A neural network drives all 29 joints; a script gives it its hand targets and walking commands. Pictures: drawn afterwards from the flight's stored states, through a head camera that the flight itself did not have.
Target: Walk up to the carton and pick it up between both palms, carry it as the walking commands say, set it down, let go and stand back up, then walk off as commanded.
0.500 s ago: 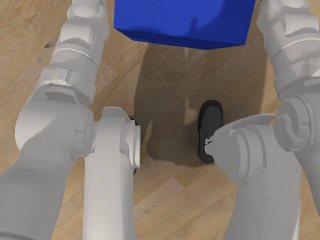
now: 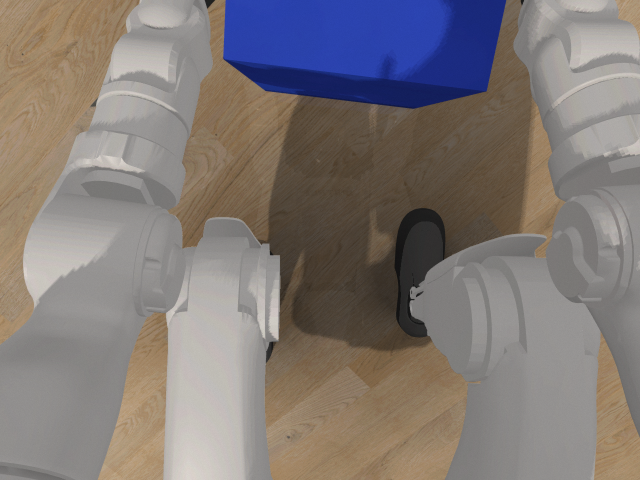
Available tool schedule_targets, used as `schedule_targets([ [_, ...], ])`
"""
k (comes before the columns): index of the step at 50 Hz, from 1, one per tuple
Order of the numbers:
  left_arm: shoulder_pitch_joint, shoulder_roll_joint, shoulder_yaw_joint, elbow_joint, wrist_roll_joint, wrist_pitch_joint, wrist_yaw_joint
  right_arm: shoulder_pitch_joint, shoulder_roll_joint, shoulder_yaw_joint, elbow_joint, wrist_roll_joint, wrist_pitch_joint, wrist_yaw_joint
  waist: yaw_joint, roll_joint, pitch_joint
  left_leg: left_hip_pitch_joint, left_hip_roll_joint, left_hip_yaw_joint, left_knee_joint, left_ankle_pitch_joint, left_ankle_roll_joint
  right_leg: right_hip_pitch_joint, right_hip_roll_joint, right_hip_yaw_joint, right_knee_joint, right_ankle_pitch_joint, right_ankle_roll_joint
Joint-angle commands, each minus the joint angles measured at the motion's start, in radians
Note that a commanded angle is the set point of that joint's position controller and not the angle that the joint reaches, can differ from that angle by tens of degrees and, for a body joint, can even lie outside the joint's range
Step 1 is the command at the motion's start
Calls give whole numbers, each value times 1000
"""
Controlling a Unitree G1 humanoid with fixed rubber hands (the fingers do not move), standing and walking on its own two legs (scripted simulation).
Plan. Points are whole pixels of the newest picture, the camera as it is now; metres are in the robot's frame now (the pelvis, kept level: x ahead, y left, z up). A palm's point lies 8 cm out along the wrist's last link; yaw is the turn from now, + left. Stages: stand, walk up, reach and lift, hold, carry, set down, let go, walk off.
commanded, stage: reach and lift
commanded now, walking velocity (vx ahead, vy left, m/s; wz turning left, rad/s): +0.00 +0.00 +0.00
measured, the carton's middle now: out of the picture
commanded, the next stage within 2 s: none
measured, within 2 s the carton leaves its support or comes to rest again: leaves its support in 0.26 s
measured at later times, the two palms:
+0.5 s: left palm out of the picture +0.53 +0.17 -0.15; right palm out of the picture +0.56 -0.13 -0.13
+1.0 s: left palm out of the picture +0.53 +0.16 -0.09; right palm out of the picture +0.55 -0.14 -0.07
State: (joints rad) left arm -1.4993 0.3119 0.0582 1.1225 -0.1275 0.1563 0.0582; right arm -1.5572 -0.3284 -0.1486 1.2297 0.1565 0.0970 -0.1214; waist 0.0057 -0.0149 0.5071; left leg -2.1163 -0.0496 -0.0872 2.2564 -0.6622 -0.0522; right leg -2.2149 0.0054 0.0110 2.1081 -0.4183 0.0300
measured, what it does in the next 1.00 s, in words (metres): stands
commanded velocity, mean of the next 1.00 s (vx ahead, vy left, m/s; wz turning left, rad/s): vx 0.00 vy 0.00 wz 0.00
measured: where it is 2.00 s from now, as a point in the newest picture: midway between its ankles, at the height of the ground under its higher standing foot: (334, 310)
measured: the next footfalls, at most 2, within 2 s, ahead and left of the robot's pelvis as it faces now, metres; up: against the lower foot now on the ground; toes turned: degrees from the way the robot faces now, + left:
none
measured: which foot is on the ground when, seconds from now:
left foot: down 0.00-1.00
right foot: down 0.00-1.00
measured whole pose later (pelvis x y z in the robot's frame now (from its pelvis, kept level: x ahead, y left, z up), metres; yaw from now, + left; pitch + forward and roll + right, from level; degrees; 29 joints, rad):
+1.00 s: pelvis -0.01 +0.00 +0.04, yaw +0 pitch +24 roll -2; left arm -1.40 0.31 0.07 0.85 -0.13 0.39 0.12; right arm -1.47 -0.26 -0.20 0.93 0.09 0.33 -0.22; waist 0.01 0.00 0.52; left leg -1.92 -0.05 -0.08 2.14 -0.64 -0.05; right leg -2.00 0.01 0.02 2.00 -0.42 0.04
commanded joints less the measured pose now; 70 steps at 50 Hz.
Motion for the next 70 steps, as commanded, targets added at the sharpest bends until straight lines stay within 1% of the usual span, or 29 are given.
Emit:
schedule_targets([
  [1, -701, -900, -201, -411, -69, -56, -240, -574, 1060, 219, -337, 83, 23, 249, 34, 21, -1566, 327, -59, 180, -237, 312, 41, 810, 114, -81, -20, 267, -11],
  [2, -704, -904, -211, -411, -78, -52, -239, -574, 1061, 226, -347, 88, 23, 245, 18, 15, -1580, 330, -58, 176, -240, 326, 40, 813, 115, -87, -17, 288, -11],
  [4, -703, -926, -222, -439, -80, -48, -232, -563, 1082, 240, -361, 101, 30, 241, 25, 24, -1677, 384, -62, 183, -238, 347, 38, 849, 116, -95, -14, 303, -14],
  [6, -755, -931, -250, -528, -102, -45, -223, -594, 1094, 265, -418, 123, 37, 234, 19, 27, -1834, 462, -66, 191, -237, 394, 34, 935, 119, -96, -14, 352, -14],
  [9, -787, -954, -282, -559, -116, -28, -221, -572, 1122, 268, -405, 110, 54, 226, -12, 22, -1900, 509, -71, 189, -243, 391, 30, 956, 118, -115, -14, 346, -15],
  [13, -831, -987, -294, -631, -123, -13, -218, -594, 1149, 270, -462, 112, 72, 222, -15, 52, -1992, 550, -77, 201, -260, 408, 27, 979, 123, -113, -29, 358, -19],
  [14, -841, -980, -289, -644, -121, -11, -218, -587, 1168, 277, -457, 111, 80, 225, -9, 39, -2003, 552, -76, 206, -261, 402, 28, 986, 123, -112, -37, 347, -18],
  [15, -860, -1006, -302, -671, -133, -4, -218, -604, 1157, 271, -494, 106, 83, 220, -33, 50, -2052, 589, -82, 200, -269, 409, 27, 1006, 123, -119, -39, 351, -20],
  [17, -875, -1018, -298, -645, -122, 5, -225, -575, 1180, 238, -431, 81, 96, 224, -36, 74, -1977, 545, -80, 210, -282, 351, 23, 954, 123, -123, -53, 291, -25],
  [19, -905, -1037, -304, -654, -124, 12, -232, -532, 1186, 201, -379, 44, 110, 230, -73, 91, -1914, 537, -75, 202, -306, 307, 18, 897, 118, -133, -67, 240, -31],
  [20, -914, -1038, -301, -659, -122, 16, -235, -536, 1194, 198, -383, 41, 116, 235, -61, 96, -1910, 541, -74, 201, -315, 298, 18, 882, 119, -131, -73, 223, -33],
  [21, -907, -1066, -305, -664, -128, 23, -237, -541, 1201, 196, -405, 38, 118, 237, -73, 104, -1930, 564, -76, 201, -323, 297, 17, 893, 120, -134, -79, 221, -35],
  [22, -905, -1066, -299, -661, -119, 29, -238, -572, 1209, 200, -444, 50, 117, 238, -59, 106, -1954, 582, -77, 201, -327, 307, 19, 897, 123, -138, -82, 226, -34],
  [25, -936, -1093, -321, -724, -141, 45, -235, -604, 1213, 213, -505, 69, 126, 240, -69, 125, -2066, 654, -82, 201, -336, 349, 12, 942, 127, -142, -90, 266, -36],
  [28, -889, -1113, -291, -681, -118, 59, -233, -650, 1225, 225, -554, 79, 127, 240, -47, 119, -2065, 652, -84, 198, -342, 360, 18, 936, 130, -140, -100, 269, -32],
  [29, -889, -1127, -285, -673, -113, 61, -234, -650, 1220, 223, -553, 72, 128, 240, -52, 124, -2057, 643, -87, 200, -344, 347, 18, 938, 130, -137, -109, 256, -34],
  [33, -869, -1137, -256, -651, -100, 61, -244, -653, 1234, 217, -549, 56, 129, 243, -52, 92, -2045, 604, -84, 199, -347, 348, 24, 962, 128, -134, -121, 268, -31],
  [37, -887, -1140, -269, -700, -119, 62, -248, -642, 1273, 234, -578, 62, 142, 244, -55, 59, -2150, 627, -91, 202, -349, 374, 27, 1042, 136, -132, -124, 313, -27],
  [40, -895, -1141, -293, -777, -131, 74, -242, -628, 1306, 274, -632, 89, 162, 237, -42, 61, -2306, 697, -100, 209, -349, 411, 26, 1141, 144, -126, -131, 360, -24],
  [42, -881, -1152, -299, -802, -136, 82, -238, -603, 1328, 289, -656, 90, 179, 233, -46, 50, -2344, 719, -105, 208, -358, 423, 29, 1169, 150, -123, -142, 366, -20],
  [45, -912, -1171, -297, -810, -137, 98, -237, -623, 1328, 279, -651, 73, 195, 236, -58, 56, -2296, 703, -107, 208, -389, 352, 27, 1134, 148, -123, -174, 289, -25],
  [49, -852, -1214, -247, -693, -99, 109, -244, -619, 1318, 207, -595, 23, 193, 249, -75, 87, -2129, 653, -101, 193, -434, 261, 27, 994, 146, -136, -214, 180, -37],
  [50, -843, -1216, -243, -695, -93, 109, -246, -617, 1328, 214, -599, 18, 195, 253, -66, 75, -2139, 657, -103, 195, -439, 264, 27, 1001, 148, -135, -224, 183, -36],
  [52, -862, -1217, -253, -721, -89, 112, -247, -588, 1341, 208, -586, 6, 205, 257, -85, 77, -2183, 683, -103, 193, -446, 272, 25, 1032, 150, -135, -236, 201, -31],
  [54, -854, -1218, -269, -736, -84, 117, -245, -551, 1343, 210, -574, 5, 211, 261, -87, 96, -2224, 725, -106, 195, -446, 298, 17, 1029, 151, -134, -244, 219, -32],
  [55, -843, -1227, -287, -775, -84, 119, -240, -543, 1363, 239, -612, 20, 216, 263, -72, 106, -2303, 783, -109, 194, -452, 345, 19, 1067, 156, -131, -246, 259, -30],
  [57, -840, -1234, -302, -799, -91, 127, -238, -546, 1354, 268, -649, 18, 224, 264, -85, 91, -2379, 824, -114, 193, -446, 383, 16, 1108, 157, -131, -250, 291, -27],
  [61, -841, -1238, -347, -885, -108, 144, -227, -500, 1360, 303, -692, 28, 244, 260, -95, 109, -2473, 890, -123, 190, -453, 431, 6, 1156, 164, -120, -271, 333, -28],
  [70, -838, -1253, -328, -833, -96, 161, -232, -510, 1368, 271, -675, -1, 257, 259, -103, 107, -2336, 848, -120, 176, -534, 305, 12, 1126, 165, -107, -350, 220, -34],
])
